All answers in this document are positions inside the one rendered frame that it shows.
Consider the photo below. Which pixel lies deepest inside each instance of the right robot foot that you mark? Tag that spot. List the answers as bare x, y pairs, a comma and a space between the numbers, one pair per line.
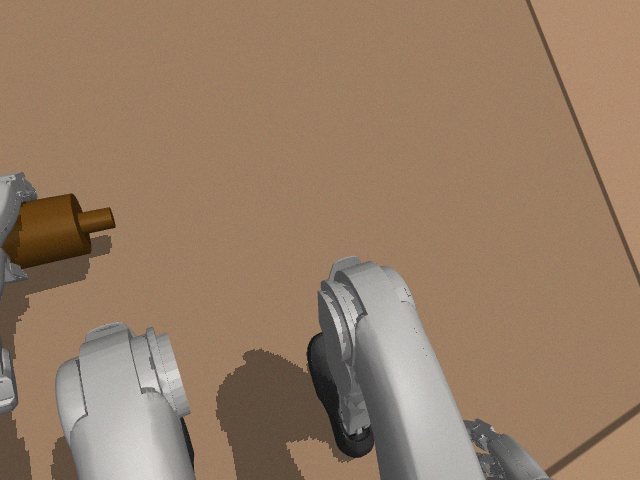
354, 445

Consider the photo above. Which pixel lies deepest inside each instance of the right robot hand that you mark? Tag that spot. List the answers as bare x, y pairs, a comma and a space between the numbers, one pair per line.
507, 459

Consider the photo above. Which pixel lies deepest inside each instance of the left robot arm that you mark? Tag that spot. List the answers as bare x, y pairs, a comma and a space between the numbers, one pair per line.
8, 387

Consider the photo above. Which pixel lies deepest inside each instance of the bottle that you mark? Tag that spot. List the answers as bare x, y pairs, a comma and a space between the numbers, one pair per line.
53, 229

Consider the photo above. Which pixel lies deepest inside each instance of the left robot hand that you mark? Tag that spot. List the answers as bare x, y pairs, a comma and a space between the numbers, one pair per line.
14, 189

